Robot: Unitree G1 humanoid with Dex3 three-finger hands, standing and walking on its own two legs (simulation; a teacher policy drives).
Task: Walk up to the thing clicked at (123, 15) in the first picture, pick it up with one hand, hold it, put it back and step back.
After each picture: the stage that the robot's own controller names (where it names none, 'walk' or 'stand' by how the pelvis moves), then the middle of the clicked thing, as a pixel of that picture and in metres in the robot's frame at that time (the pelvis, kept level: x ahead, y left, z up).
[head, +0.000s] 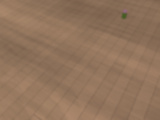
stand; (124, 14) +2.01 -0.61 -0.72
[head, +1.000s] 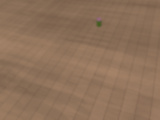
walk; (99, 22) +1.96 -0.10 -0.70
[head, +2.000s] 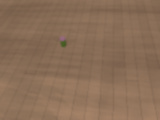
walk; (63, 41) +1.40 +0.29 -0.72
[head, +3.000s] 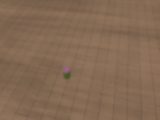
walk; (66, 73) +0.93 +0.22 -0.71
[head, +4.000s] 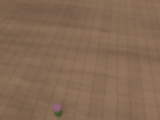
walk; (57, 110) +0.57 +0.20 -0.70
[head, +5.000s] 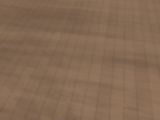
stand; out of the picture +0.44 +0.21 -0.71
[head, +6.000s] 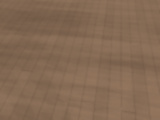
stand; out of the picture +0.41 +0.23 -0.73
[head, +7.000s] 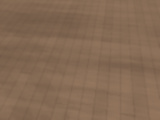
stand; out of the picture +0.39 +0.23 -0.73
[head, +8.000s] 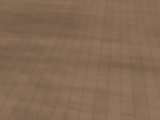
stand; out of the picture +0.39 +0.23 -0.73
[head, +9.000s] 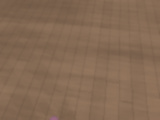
go down; out of the picture +0.41 +0.23 -0.71
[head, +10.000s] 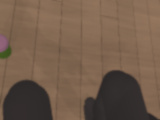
go down; (1, 47) +0.49 +0.26 -0.28
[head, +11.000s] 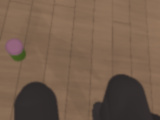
close in; (16, 50) +0.49 +0.25 -0.30
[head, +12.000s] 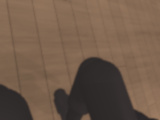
close in; out of the picture +0.47 +0.29 -0.23
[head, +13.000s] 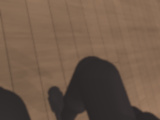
close; out of the picture +0.46 +0.30 -0.23
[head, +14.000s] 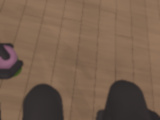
lift; (8, 63) +0.38 +0.26 -0.08
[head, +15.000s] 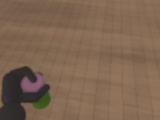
hold; (37, 91) +0.32 +0.17 +0.03
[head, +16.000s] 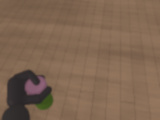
hold; (40, 93) +0.33 +0.17 -0.01
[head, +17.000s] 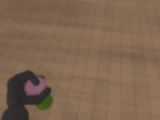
hold; (40, 94) +0.33 +0.17 -0.01
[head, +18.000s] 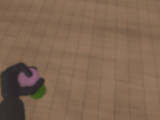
crouch; (33, 84) +0.36 +0.18 -0.07
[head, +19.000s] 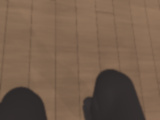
lower; out of the picture +0.50 +0.27 -0.12
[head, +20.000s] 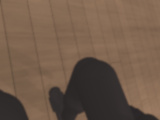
lower; out of the picture +0.45 +0.30 -0.24
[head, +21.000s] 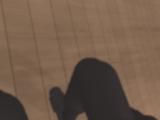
lower; out of the picture +0.44 +0.30 -0.24
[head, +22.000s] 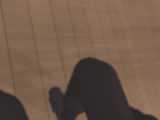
lower; out of the picture +0.44 +0.30 -0.24
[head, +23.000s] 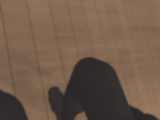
lower; out of the picture +0.44 +0.30 -0.24
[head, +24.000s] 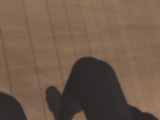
open; out of the picture +0.45 +0.29 -0.24
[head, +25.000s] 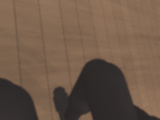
stand; out of the picture +0.44 +0.29 -0.24
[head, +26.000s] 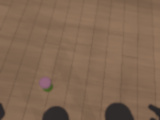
walk; (46, 84) +0.44 +0.21 -0.50
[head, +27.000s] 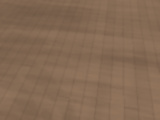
stand; out of the picture +0.39 +0.20 -0.66
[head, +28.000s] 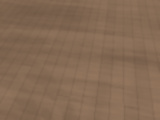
stand; out of the picture +0.39 +0.20 -0.67
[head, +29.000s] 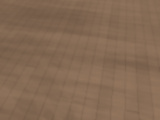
stand; out of the picture +0.40 +0.19 -0.70
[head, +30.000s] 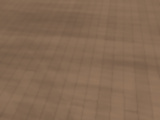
stand; out of the picture +0.40 +0.22 -0.72
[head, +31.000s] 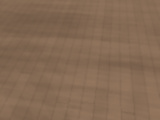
stand; out of the picture +0.37 +0.23 -0.73
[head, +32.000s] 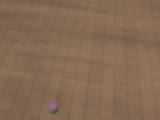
walk; (53, 107) +0.44 +0.18 -0.71
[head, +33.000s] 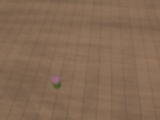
walk; (56, 82) +0.69 +0.25 -0.69
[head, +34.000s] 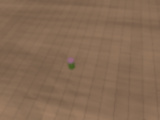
stand; (71, 63) +1.03 +0.20 -0.70
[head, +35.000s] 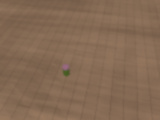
stand; (66, 70) +1.00 +0.20 -0.72
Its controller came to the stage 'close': yes
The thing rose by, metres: 0.70
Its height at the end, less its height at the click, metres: +0.00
